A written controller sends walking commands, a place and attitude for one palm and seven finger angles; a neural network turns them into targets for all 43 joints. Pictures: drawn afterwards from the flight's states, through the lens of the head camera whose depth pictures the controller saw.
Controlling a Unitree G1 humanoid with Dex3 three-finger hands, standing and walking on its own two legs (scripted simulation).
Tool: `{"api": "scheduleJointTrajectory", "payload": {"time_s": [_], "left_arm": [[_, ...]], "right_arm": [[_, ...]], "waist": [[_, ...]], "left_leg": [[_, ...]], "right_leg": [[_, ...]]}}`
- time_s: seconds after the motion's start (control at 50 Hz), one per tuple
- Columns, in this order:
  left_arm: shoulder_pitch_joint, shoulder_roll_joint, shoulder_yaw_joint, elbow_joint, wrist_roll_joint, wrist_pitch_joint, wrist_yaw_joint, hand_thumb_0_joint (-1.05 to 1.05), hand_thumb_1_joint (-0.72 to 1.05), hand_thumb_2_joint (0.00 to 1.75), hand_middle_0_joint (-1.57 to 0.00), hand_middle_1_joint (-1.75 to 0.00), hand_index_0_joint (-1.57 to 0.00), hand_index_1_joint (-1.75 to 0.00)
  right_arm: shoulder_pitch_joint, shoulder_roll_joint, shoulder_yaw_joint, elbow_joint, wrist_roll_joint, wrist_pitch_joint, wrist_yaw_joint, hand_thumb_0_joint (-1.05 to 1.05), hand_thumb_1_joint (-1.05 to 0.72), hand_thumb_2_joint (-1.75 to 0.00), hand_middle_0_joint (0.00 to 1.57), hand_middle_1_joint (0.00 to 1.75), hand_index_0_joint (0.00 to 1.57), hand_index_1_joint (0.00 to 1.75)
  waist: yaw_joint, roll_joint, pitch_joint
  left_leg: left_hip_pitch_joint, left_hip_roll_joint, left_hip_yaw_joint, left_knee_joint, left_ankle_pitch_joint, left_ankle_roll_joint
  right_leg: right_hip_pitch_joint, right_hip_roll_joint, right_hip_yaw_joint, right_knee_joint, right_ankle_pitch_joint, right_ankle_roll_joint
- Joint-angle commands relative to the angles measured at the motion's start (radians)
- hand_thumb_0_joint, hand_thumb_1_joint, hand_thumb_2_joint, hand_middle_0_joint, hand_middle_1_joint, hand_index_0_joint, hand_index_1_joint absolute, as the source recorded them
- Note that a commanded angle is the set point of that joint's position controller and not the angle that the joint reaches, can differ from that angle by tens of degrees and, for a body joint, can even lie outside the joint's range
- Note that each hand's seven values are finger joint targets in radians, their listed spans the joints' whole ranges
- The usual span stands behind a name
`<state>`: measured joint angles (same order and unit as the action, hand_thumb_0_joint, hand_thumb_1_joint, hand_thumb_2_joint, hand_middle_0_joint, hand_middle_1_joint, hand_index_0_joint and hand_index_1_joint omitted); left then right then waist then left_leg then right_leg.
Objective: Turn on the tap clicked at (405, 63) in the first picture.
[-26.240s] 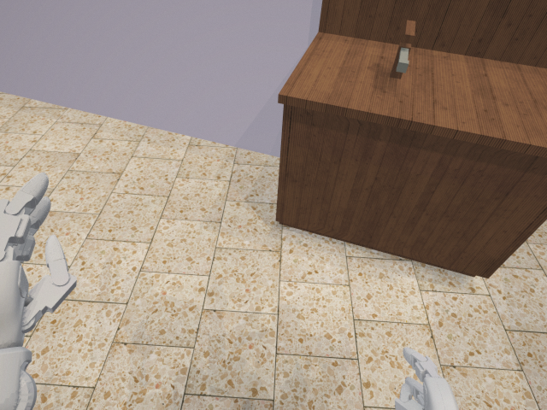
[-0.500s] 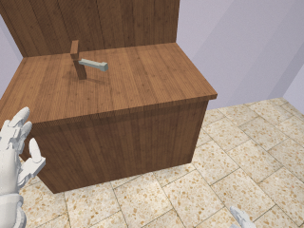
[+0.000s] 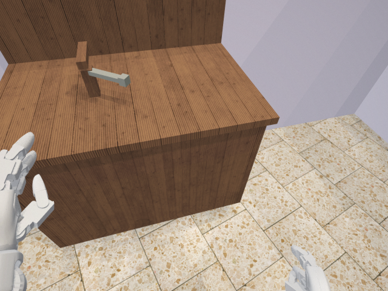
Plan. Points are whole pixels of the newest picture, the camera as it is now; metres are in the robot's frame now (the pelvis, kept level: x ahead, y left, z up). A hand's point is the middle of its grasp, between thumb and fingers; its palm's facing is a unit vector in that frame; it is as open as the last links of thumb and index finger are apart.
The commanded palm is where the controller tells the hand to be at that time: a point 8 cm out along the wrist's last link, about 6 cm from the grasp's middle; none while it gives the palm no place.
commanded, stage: take the last steps up to it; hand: left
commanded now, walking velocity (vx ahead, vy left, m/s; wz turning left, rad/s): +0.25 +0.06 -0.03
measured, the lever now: (124, 80) +0.69 +0.27 +0.06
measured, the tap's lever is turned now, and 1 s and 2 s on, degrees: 53 53 53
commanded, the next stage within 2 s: come to a stop and stand still in 0.44 s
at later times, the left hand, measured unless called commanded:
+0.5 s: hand (68, 134) +0.34 +0.26 +0.17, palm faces +0.36 -0.84 -0.41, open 7.4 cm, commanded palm +0.27 +0.30 +0.18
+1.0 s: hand (66, 103) +0.42 +0.29 +0.18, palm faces +0.44 -0.79 -0.43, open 7.4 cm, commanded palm +0.37 +0.32 +0.18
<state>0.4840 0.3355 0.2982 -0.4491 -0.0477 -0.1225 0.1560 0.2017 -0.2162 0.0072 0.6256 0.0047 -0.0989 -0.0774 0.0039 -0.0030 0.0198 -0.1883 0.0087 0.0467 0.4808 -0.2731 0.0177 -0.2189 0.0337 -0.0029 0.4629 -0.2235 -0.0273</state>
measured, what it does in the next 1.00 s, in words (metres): walks ahead: right foot, then left foot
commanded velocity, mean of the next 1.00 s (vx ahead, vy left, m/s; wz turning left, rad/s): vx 0.00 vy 0.01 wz -0.02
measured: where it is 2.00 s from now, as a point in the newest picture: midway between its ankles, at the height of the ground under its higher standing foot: outside the picture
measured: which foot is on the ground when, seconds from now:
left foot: down 0.00-0.58, up 0.60-0.78, down 0.80-1.00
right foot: down 0.00-0.30, up 0.32-0.56, down 0.58-1.00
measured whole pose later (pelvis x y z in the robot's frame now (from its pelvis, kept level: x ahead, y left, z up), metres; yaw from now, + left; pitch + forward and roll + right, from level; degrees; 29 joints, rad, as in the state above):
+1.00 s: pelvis +0.20 +0.04 +0.00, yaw -2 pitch -1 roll +0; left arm 0.46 0.38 0.40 -0.54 -0.04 -0.15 0.17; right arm 0.14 -0.19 0.02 0.58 0.01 -0.12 -0.08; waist 0.04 0.00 0.07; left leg -0.26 0.05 0.01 0.53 -0.25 -0.03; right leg -0.28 0.01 -0.05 0.50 -0.20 -0.03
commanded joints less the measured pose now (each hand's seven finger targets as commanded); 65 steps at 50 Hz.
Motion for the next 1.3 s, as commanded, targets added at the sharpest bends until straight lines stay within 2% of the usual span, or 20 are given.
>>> {"api": "scheduleJointTrajectory", "payload": {"time_s": [0.0, 0.08, 0.18, 0.24, 0.26, 0.28, 0.3, 0.38, 0.5, 0.54, 0.56, 0.58, 0.64, 0.72, 0.8, 0.84, 0.92, 1.04, 1.14, 1.28], "left_arm": [[-0.113, 0.184, 0.142, -0.253, 0.008, -0.069, 0.036, 0.00, 0.90, 0.90, -0.20, -0.30, -0.20, -0.30], [-0.106, 0.165, 0.133, -0.209, 0.006, -0.067, 0.033, 0.00, 0.90, 0.90, -0.20, -0.30, -0.20, -0.30], [-0.125, 0.188, 0.134, -0.192, -0.004, -0.067, 0.020, 0.00, 0.90, 0.90, -0.20, -0.30, -0.20, -0.30], [-0.125, 0.208, 0.160, -0.241, -0.008, -0.071, 0.017, 0.00, 0.90, 0.90, -0.20, -0.30, -0.20, -0.30], [-0.108, 0.196, 0.162, -0.261, -0.013, -0.074, 0.017, 0.00, 0.90, 0.90, -0.20, -0.30, -0.20, -0.30], [-0.130, 0.198, 0.151, -0.306, -0.004, -0.080, 0.023, 0.00, 0.90, 0.90, -0.20, -0.30, -0.20, -0.30], [-0.155, 0.208, 0.149, -0.322, 0.011, -0.084, 0.029, 0.00, 0.90, 0.90, -0.20, -0.30, -0.20, -0.30], [-0.147, 0.203, 0.138, -0.308, 0.011, -0.069, 0.024, 0.00, 0.90, 0.90, -0.20, -0.30, -0.20, -0.30], [0.024, 0.214, 0.200, -0.219, 0.000, -0.073, 0.010, 0.00, 0.90, 0.90, -0.20, -0.30, -0.20, -0.30], [0.078, 0.216, 0.211, -0.182, -0.001, -0.072, 0.003, 0.00, 0.90, 0.90, -0.20, -0.30, -0.20, -0.30], [0.043, 0.248, 0.239, -0.235, -0.018, -0.087, -0.005, 0.00, 0.90, 0.90, -0.20, -0.30, -0.20, -0.30], [0.005, 0.255, 0.261, -0.262, -0.032, -0.107, -0.012, 0.00, 0.90, 0.90, -0.20, -0.30, -0.20, -0.30], [-0.030, 0.251, 0.245, -0.326, -0.021, -0.107, -0.015, 0.00, 0.90, 0.90, -0.20, -0.30, -0.20, -0.30], [-0.056, 0.224, 0.197, -0.367, -0.021, -0.098, 0.005, 0.00, 0.90, 0.90, -0.20, -0.30, -0.20, -0.30], [-0.055, 0.233, 0.209, -0.396, -0.009, -0.088, 0.027, 0.00, 0.90, 0.90, -0.20, -0.30, -0.20, -0.30], [-0.064, 0.246, 0.247, -0.333, 0.008, -0.082, 0.030, 0.00, 0.90, 0.90, -0.20, -0.30, -0.20, -0.30], [-0.050, 0.171, 0.171, -0.238, 0.017, -0.067, 0.018, 0.00, 0.90, 0.90, -0.20, -0.30, -0.20, -0.30], [-0.088, 0.175, 0.117, -0.286, 0.009, -0.039, 0.009, 0.00, 0.90, 0.90, -0.20, -0.30, -0.20, -0.30], [-0.046, 0.254, 0.196, -0.358, -0.003, -0.048, 0.020, 0.00, 0.90, 0.90, -0.20, -0.30, -0.20, -0.30], [0.058, 0.190, 0.178, -0.273, -0.019, -0.047, 0.019, 0.00, 0.90, 0.90, -0.20, -0.30, -0.20, -0.30]], "right_arm": [[-0.118, -0.104, -0.042, -0.154, 0.001, -0.044, -0.016, 0.00, -0.90, -0.90, 0.20, 0.30, 0.20, 0.30], [-0.107, -0.104, -0.045, -0.147, 0.006, -0.039, -0.011, 0.00, -0.90, -0.90, 0.20, 0.30, 0.20, 0.30], [-0.093, -0.096, -0.051, -0.155, 0.019, -0.017, 0.008, 0.00, -0.90, -0.90, 0.20, 0.30, 0.20, 0.30], [-0.104, -0.104, -0.048, -0.160, 0.015, -0.001, 0.002, 0.00, -0.90, -0.90, 0.20, 0.30, 0.20, 0.30], [-0.103, -0.108, -0.040, -0.157, 0.012, 0.002, -0.001, 0.00, -0.90, -0.90, 0.20, 0.30, 0.20, 0.30], [-0.096, -0.102, -0.037, -0.166, 0.018, -0.004, 0.001, 0.00, -0.90, -0.90, 0.20, 0.30, 0.20, 0.30], [-0.078, -0.091, -0.037, -0.159, 0.009, -0.019, 0.004, 0.00, -0.90, -0.90, 0.20, 0.30, 0.20, 0.30], [-0.059, -0.098, -0.041, -0.125, 0.007, -0.058, 0.019, 0.00, -0.90, -0.90, 0.20, 0.30, 0.20, 0.30], [-0.063, -0.106, -0.048, -0.155, -0.006, -0.071, 0.012, 0.00, -0.90, -0.90, 0.20, 0.30, 0.20, 0.30], [-0.081, -0.104, -0.053, -0.165, -0.003, -0.051, 0.019, 0.00, -0.90, -0.90, 0.20, 0.30, 0.20, 0.30], [-0.084, -0.104, -0.068, -0.188, 0.008, -0.047, 0.030, 0.00, -0.90, -0.90, 0.20, 0.30, 0.20, 0.30], [-0.083, -0.108, -0.067, -0.193, 0.011, -0.051, 0.040, 0.00, -0.90, -0.90, 0.20, 0.30, 0.20, 0.30], [-0.083, -0.091, -0.055, -0.179, 0.024, -0.044, 0.046, 0.00, -0.90, -0.90, 0.20, 0.30, 0.20, 0.30], [-0.110, -0.072, -0.020, -0.165, -0.002, -0.025, 0.014, 0.00, -0.90, -0.90, 0.20, 0.30, 0.20, 0.30], [-0.142, -0.107, -0.035, -0.194, 0.002, -0.040, -0.017, 0.00, -0.90, -0.90, 0.20, 0.30, 0.20, 0.30], [-0.126, -0.103, -0.036, -0.189, 0.006, -0.047, -0.022, 0.00, -0.90, -0.90, 0.20, 0.30, 0.20, 0.30], [-0.115, -0.091, -0.045, -0.185, 0.002, -0.064, -0.012, 0.00, -0.90, -0.90, 0.20, 0.30, 0.20, 0.30], [-0.136, -0.099, -0.046, -0.184, -0.006, -0.063, -0.010, 0.00, -0.90, -0.90, 0.20, 0.30, 0.20, 0.30], [-0.149, -0.088, -0.043, -0.203, -0.010, -0.047, -0.021, 0.00, -0.90, -0.90, 0.20, 0.30, 0.20, 0.30], [-0.136, -0.089, -0.046, -0.202, -0.005, -0.040, -0.028, 0.00, -0.90, -0.90, 0.20, 0.30, 0.20, 0.30]], "waist": [[-0.004, 0.122, -0.083], [-0.012, 0.052, -0.080], [-0.014, -0.157, -0.088], [-0.036, 0.014, -0.081], [-0.042, 0.164, -0.085], [-0.046, 0.308, -0.085], [-0.055, 0.292, -0.057], [-0.047, 0.157, -0.005], [-0.003, 0.170, -0.081], [0.027, -0.026, -0.186], [0.013, -0.224, -0.268], [-0.001, -0.197, -0.246], [-0.003, -0.087, -0.111], [-0.024, -0.048, -0.126], [0.020, 0.191, -0.015], [0.014, 0.197, 0.011], [0.013, 0.071, -0.122], [0.009, 0.054, -0.198], [0.025, 0.069, -0.236], [0.019, 0.039, -0.191]], "left_leg": [[-0.013, 0.135, -0.176, -0.119, -0.097, 0.074], [-0.076, 0.105, -0.124, 0.002, -0.026, 0.064], [-0.253, 0.016, 0.019, 0.242, -0.060, 0.007], [0.015, 0.053, -0.031, 0.024, 0.075, 0.037], [0.152, 0.133, -0.159, -0.065, 0.222, 0.082], [0.333, 0.248, -0.328, -0.111, 0.418, 0.111], [0.398, 0.304, -0.416, -0.128, 0.527, 0.139], [0.378, 0.256, -0.272, -0.135, 0.552, 0.111], [0.075, 0.146, -0.031, 0.012, 0.569, 0.036], [-0.204, 0.089, 0.011, 0.415, 0.391, 0.020], [-0.358, -0.029, 0.031, 0.721, -0.023, -0.006], [-0.372, -0.020, -0.088, 0.847, -0.264, -0.012], [-0.204, 0.107, -0.185, 0.571, -0.333, -0.038], [0.032, 0.013, 0.016, 0.178, 0.006, -0.030], [-0.166, 0.161, -0.214, -0.182, -0.202, 0.040], [-0.271, 0.164, -0.220, -0.247, -0.286, 0.041], [-0.064, 0.099, -0.093, -0.054, 0.212, -0.005], [0.043, 0.096, -0.061, -0.016, 0.463, -0.028], [0.027, 0.082, -0.064, -0.033, 0.445, -0.031], [-0.023, 0.062, -0.055, -0.085, 0.182, -0.028]], "right_leg": [[-0.007, -0.059, 0.068, 0.009, -0.052, -0.023], [0.029, -0.095, 0.137, 0.004, -0.008, -0.059], [0.216, -0.289, 0.365, -0.059, 0.264, -0.167], [0.012, -0.199, 0.189, 0.109, 0.252, -0.093], [-0.124, -0.083, 0.062, 0.275, 0.195, -0.034], [-0.370, -0.019, -0.049, 0.446, -0.147, 0.009], [-0.504, -0.012, -0.036, 0.550, -0.325, 0.006], [-0.546, -0.068, -0.078, 0.430, -0.223, 0.010], [0.033, 0.018, -0.201, 0.060, 0.027, -0.007], [0.403, -0.115, -0.004, 0.031, 0.232, -0.092], [0.489, -0.335, 0.391, -0.007, 0.500, -0.207], [0.361, -0.432, 0.494, -0.083, 0.628, -0.235], [0.024, -0.412, 0.328, -0.083, 0.487, -0.188], [-0.096, -0.233, 0.073, -0.100, 0.047, -0.063], [-0.070, -0.060, -0.001, 0.027, -0.213, 0.033], [0.019, -0.021, -0.008, 0.078, -0.131, 0.037], [0.055, -0.055, 0.040, -0.016, 0.246, 0.034], [0.086, -0.084, 0.046, -0.033, 0.498, 0.032], [0.123, -0.080, 0.037, -0.034, 0.470, 0.029], [0.096, -0.069, 0.053, -0.119, 0.220, 0.032]]}}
